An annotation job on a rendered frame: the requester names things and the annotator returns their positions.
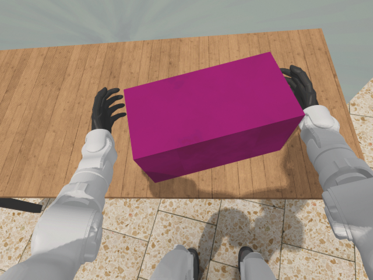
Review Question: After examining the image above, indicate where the carton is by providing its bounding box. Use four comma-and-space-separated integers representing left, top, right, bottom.
124, 52, 305, 183

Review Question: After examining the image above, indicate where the left robot upper arm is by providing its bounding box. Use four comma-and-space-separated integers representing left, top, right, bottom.
0, 204, 103, 280

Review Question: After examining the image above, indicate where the right robot upper arm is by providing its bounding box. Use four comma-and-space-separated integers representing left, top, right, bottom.
322, 177, 373, 280

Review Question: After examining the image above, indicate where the robot left foot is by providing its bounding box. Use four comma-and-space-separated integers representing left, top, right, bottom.
187, 248, 199, 280

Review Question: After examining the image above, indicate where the robot right foot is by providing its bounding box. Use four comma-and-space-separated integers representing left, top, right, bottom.
238, 246, 253, 272

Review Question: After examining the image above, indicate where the robot right hand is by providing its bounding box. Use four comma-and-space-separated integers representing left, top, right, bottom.
280, 65, 319, 110

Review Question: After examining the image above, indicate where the robot left forearm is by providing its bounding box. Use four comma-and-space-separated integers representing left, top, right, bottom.
31, 129, 118, 254

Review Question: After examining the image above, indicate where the robot foot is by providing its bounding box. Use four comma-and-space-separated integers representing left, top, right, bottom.
238, 246, 253, 272
187, 248, 199, 280

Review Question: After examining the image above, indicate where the robot right forearm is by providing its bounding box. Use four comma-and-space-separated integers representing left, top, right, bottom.
298, 105, 373, 192

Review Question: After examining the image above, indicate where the robot left hand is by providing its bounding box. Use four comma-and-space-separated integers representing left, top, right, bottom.
92, 87, 126, 133

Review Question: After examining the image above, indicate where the table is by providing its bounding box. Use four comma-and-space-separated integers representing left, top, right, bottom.
0, 28, 365, 213

